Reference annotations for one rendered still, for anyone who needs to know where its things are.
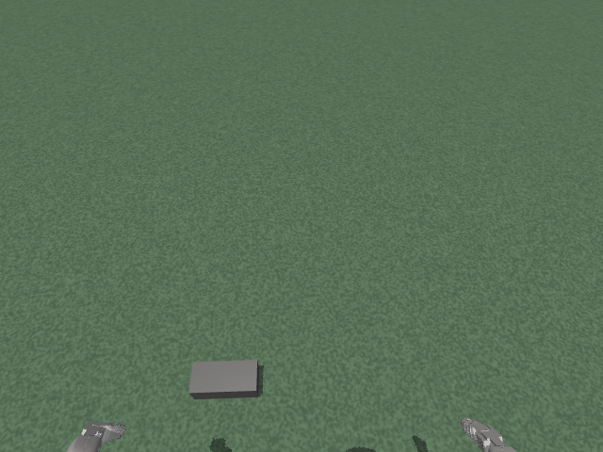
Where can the carton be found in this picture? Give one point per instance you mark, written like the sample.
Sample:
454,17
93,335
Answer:
224,379

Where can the right robot hand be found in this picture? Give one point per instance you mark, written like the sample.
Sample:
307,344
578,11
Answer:
487,438

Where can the left robot hand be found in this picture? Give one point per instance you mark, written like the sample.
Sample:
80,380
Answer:
96,434

